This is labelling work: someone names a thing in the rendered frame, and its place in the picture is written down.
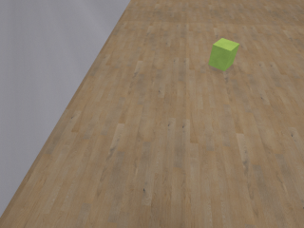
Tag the carton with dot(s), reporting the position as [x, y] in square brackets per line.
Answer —
[223, 54]

